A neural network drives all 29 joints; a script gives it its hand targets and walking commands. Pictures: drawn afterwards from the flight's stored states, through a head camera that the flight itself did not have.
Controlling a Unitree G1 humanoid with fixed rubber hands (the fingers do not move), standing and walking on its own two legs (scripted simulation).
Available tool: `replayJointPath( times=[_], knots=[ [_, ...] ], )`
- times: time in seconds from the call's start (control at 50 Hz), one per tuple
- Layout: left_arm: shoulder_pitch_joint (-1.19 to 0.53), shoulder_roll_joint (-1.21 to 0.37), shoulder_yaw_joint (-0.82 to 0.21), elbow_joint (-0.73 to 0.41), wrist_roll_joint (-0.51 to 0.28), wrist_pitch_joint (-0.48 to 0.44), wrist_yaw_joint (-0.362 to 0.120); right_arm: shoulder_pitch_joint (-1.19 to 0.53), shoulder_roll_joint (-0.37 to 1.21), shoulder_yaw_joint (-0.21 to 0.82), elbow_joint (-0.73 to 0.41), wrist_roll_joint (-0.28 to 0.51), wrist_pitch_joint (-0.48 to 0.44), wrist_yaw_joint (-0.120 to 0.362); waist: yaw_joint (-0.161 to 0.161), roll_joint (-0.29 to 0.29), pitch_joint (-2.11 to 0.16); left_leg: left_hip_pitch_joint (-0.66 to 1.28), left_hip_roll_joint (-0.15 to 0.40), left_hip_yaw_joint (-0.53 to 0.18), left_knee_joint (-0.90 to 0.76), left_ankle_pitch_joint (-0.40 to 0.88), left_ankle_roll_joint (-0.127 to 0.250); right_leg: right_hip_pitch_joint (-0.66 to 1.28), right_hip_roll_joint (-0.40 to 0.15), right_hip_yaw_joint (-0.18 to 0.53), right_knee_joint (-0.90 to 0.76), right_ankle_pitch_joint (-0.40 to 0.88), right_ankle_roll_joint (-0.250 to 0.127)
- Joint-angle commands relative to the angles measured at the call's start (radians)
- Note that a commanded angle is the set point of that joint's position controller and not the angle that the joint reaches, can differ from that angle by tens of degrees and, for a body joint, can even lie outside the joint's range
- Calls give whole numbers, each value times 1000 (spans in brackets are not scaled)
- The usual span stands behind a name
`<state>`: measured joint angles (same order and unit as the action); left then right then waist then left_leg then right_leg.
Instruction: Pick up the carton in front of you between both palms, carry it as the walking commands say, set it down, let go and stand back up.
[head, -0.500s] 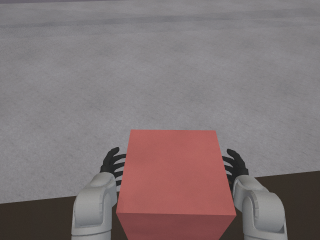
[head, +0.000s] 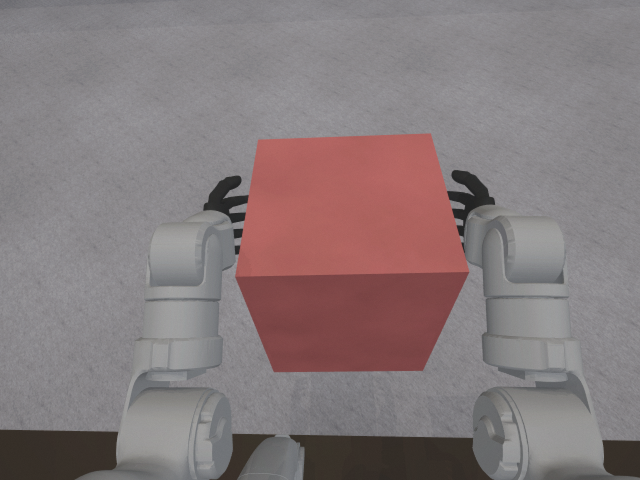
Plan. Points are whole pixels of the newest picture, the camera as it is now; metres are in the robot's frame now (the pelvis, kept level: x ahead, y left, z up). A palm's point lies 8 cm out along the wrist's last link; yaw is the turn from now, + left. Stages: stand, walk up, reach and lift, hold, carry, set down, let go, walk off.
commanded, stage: carry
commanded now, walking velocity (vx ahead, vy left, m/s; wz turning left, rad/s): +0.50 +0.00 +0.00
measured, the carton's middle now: (345, 262) +0.38 +0.02 +0.03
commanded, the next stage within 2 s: none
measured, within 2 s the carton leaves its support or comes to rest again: neither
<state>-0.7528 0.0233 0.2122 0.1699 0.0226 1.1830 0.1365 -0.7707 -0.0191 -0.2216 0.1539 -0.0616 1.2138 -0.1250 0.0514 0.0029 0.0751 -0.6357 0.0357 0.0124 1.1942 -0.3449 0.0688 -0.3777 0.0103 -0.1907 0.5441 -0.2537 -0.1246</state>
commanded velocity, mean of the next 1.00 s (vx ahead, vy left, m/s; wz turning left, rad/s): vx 0.50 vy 0.00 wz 0.00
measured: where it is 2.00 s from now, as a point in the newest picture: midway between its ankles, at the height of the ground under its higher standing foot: (356, 188)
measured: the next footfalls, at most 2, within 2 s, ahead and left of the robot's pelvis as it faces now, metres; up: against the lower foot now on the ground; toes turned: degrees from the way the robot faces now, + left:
left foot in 0.22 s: +0.27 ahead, +0.10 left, +0.00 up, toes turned +2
right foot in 0.58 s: +0.59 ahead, -0.05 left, -0.11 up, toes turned -2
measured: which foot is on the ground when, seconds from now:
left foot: up 0.00-0.20, down 0.22-0.56, up 0.58-0.96, down 0.98-1.00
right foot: down 0.00-0.26, up 0.28-0.56, down 0.58-0.98, up 1.00-1.00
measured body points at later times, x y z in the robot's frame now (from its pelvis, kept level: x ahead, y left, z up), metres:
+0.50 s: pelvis +0.35 +0.02 -0.02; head +0.44 +0.01 +0.42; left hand +0.75 +0.12 +0.07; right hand +0.71 -0.18 +0.07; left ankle +0.23 +0.09 -0.73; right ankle +0.50 -0.06 -0.74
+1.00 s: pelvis +0.73 +0.01 -0.13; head +0.81 +0.01 +0.32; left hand +1.10 +0.18 -0.06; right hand +1.11 -0.12 -0.06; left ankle +0.86 +0.09 -0.85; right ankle +0.56 -0.05 -0.82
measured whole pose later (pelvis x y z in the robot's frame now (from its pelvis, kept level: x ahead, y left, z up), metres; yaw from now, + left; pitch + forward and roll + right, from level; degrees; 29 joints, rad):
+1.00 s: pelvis +0.73 +0.01 -0.13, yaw +0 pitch +6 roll +1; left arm -0.59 -0.03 0.23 0.02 0.01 1.11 0.14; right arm -0.58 0.10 -0.25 -0.04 -0.09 1.14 -0.14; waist 0.06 -0.01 0.08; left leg -0.56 -0.01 0.14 0.49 0.00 0.09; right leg -0.18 0.07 -0.07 0.70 -0.48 -0.07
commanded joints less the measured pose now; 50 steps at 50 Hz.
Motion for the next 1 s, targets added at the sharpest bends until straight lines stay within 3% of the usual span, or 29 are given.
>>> replayJointPath(
  times=[0.0,0.08,0.1,0.18,0.2,0.22,0.24,0.26,0.3,0.34,0.36,0.38,0.4,0.44,0.5,0.54,0.56,0.58,0.6,0.62,0.64,0.66,0.7,0.74,0.84,0.9,0.92,0.96,0.98],
  knots=[
    [-785,-1149,-604,-120,-460,-28,-257,-677,1108,586,-56,382,-55,183,0,-81,-550,-71,10,13,-205,63,-11,491,-248,276,-120,521,-98],
    [-740,-1163,-598,-121,-431,-24,-255,-676,1140,597,-68,378,-55,182,13,-131,-540,27,-53,108,-470,194,-19,520,-173,153,-76,744,-58],
    [-736,-1165,-602,-135,-422,-23,-254,-668,1146,605,-82,375,-53,183,5,-158,-566,39,-44,112,-390,312,-2,547,-193,135,-15,805,-51],
    [-644,-1140,-616,-169,-380,-5,-242,-603,1141,615,-126,371,-32,201,-23,-138,-564,154,-92,138,-539,227,43,534,-190,97,186,966,-21],
    [-615,-1136,-629,-166,-366,-3,-242,-580,1139,618,-131,370,-29,211,-34,-138,-557,162,-52,53,-667,475,38,569,-142,89,269,765,16],
    [-597,-1131,-635,-165,-354,-3,-241,-564,1137,628,-130,371,-26,221,-52,-64,-541,308,-74,86,-799,538,19,471,-102,57,419,672,45],
    [-611,-1151,-649,-210,-358,2,-248,-532,1100,631,-120,353,-44,225,-82,226,-639,807,108,-176,-738,711,138,-9,-40,55,680,509,138],
    [-635,-1146,-680,-242,-361,4,-250,-501,1129,641,-113,358,-56,228,-196,413,-606,1046,193,-445,-778,730,205,-426,57,136,726,-243,146],
    [-645,-1147,-694,-279,-360,-10,-239,-531,1172,707,-223,418,-56,233,-220,144,-537,1154,165,-383,-699,585,156,-664,16,252,722,-320,118],
    [-575,-1110,-675,-305,-325,-23,-220,-635,1195,779,-366,488,-66,235,-207,-53,-516,1052,118,-299,-696,469,110,-611,11,196,409,-188,120],
    [-532,-1085,-663,-320,-301,-28,-208,-670,1191,806,-420,521,-68,236,-186,-56,-516,981,97,-266,-733,421,111,-502,29,158,227,-107,139],
    [-497,-1054,-652,-330,-275,-30,-197,-672,1175,824,-448,545,-69,238,-183,10,-534,933,97,-228,-718,458,109,-403,48,110,266,76,141],
    [-474,-1026,-650,-340,-259,-31,-188,-650,1156,830,-456,562,-73,239,-210,70,-543,986,43,-184,-668,381,87,-439,17,150,179,253,133],
    [-460,-965,-635,-355,-237,-32,-181,-614,1116,840,-419,572,-77,244,-193,40,-516,696,-28,-79,-638,166,66,-91,17,141,-139,643,109],
    [-454,-860,-612,-338,-186,-20,-190,-583,1074,831,-328,556,-78,253,-65,72,-497,415,24,-34,-432,150,64,278,-30,150,-111,799,77],
    [-467,-824,-607,-288,-205,3,-213,-577,1030,799,-256,513,-63,248,24,-39,-469,320,-25,33,-147,136,32,447,-72,170,-210,744,62],
    [-459,-812,-592,-240,-214,17,-224,-604,996,767,-216,489,-46,243,63,-170,-414,198,-117,74,76,-147,18,497,-100,173,-244,665,45],
    [-459,-781,-561,-147,-214,35,-230,-623,963,729,-144,470,-20,235,21,-245,-450,-19,-132,25,186,-265,10,674,-182,263,28,997,33],
    [-487,-763,-545,-76,-231,51,-235,-617,945,687,-97,464,10,223,-1,-319,-540,-167,-78,-54,219,-247,-1,833,-309,445,104,1112,-49],
    [-504,-797,-535,-52,-274,59,-242,-623,931,646,-87,455,31,213,24,-305,-621,-242,-46,-55,308,-230,-2,818,-399,631,42,682,-163],
    [-538,-880,-554,-64,-334,58,-250,-641,959,627,-88,441,40,207,17,-140,-601,-266,-6,-93,248,-125,-19,660,-402,717,-68,342,-245],
    [-652,-965,-584,-111,-393,56,-256,-684,993,608,-101,426,38,203,7,-43,-586,-230,9,-83,210,-108,-25,557,-384,747,-97,297,-235],
    [-806,-1097,-628,-182,-472,47,-262,-717,1066,575,-130,407,24,199,2,-11,-543,-215,36,-68,126,-105,-32,441,-343,672,-80,428,-201],
    [-851,-1185,-653,-228,-511,34,-263,-679,1109,554,-139,379,9,190,-1,-28,-550,-208,42,-39,51,-31,-35,424,-274,572,-87,432,-154],
    [-758,-1254,-701,-272,-512,-22,-264,-549,1120,585,-167,315,-52,173,25,-70,-568,-154,-12,60,-308,178,-13,545,-172,366,-46,836,-51],
    [-661,-1237,-735,-280,-489,-57,-267,-480,1115,642,-196,300,-88,172,33,-83,-581,81,-112,171,-633,372,-6,559,-103,234,4,995,18],
    [-624,-1227,-744,-283,-480,-68,-267,-471,1109,663,-218,304,-98,174,5,-107,-613,232,-130,194,-686,438,4,526,-109,209,65,1042,35],
    [-592,-1196,-771,-305,-462,-87,-266,-446,1096,700,-269,320,-115,183,-96,-109,-679,660,-28,131,-818,607,39,308,-108,152,276,871,88],
    [-571,-1177,-781,-310,-448,-88,-267,-439,1080,717,-289,329,-121,189,-98,57,-744,974,228,-123,-680,1032,101,34,-74,156,448,188,125]
  ],
)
